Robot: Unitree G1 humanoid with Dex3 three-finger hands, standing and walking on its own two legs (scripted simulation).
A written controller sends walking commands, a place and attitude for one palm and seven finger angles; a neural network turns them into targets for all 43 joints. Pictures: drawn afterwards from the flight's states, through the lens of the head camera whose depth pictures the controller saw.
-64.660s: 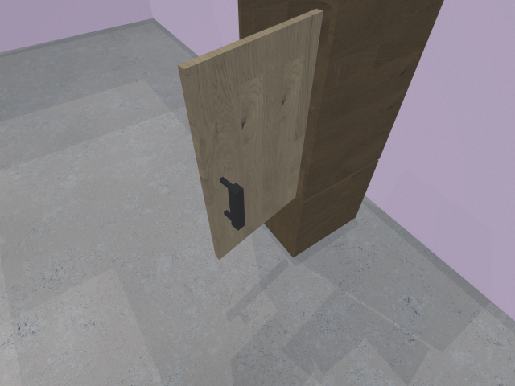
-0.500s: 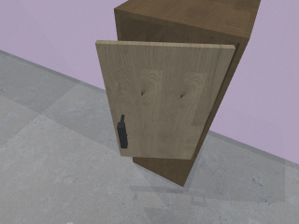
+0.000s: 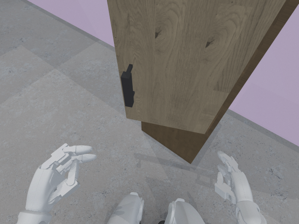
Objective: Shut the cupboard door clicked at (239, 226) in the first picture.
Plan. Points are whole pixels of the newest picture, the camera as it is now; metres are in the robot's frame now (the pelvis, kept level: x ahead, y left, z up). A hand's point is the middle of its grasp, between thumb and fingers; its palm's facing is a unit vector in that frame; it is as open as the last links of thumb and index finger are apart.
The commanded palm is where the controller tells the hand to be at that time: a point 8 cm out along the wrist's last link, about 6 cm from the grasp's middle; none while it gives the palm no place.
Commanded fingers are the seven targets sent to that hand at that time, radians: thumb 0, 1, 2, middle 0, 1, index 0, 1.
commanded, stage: raise the hand and make a fist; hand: left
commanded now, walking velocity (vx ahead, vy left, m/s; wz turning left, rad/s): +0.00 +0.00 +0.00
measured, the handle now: (129, 86) +0.50 +0.13 +0.03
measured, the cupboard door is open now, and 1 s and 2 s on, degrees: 24 24 24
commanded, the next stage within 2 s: bring the fist close to the handle in 1.30 s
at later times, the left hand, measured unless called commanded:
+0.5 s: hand (79, 170) +0.22 +0.19 +0.04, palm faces -0.10 -0.99 -0.03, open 3.2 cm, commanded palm +0.20 +0.25 +0.05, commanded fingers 0.00 0.90 0.90 -1.23 -1.42 -1.23 -1.42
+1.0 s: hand (65, 161) +0.24 +0.23 +0.05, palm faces -0.10 -0.99 -0.03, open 3.1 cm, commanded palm +0.22 +0.28 +0.05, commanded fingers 0.00 0.90 0.90 -1.30 -1.50 -1.30 -1.50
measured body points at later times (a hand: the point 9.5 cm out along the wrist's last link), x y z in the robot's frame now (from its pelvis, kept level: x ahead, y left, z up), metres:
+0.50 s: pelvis +0.00 +0.02 +0.00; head +0.09 +0.03 +0.45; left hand +0.22 +0.25 +0.05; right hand +0.17 -0.24 -0.07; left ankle +0.03 +0.09 -0.62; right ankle +0.04 -0.05 -0.62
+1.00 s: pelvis +0.01 +0.05 +0.01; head +0.10 +0.07 +0.45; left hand +0.24 +0.29 +0.05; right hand +0.20 -0.19 -0.06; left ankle +0.03 +0.09 -0.62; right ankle +0.04 -0.05 -0.62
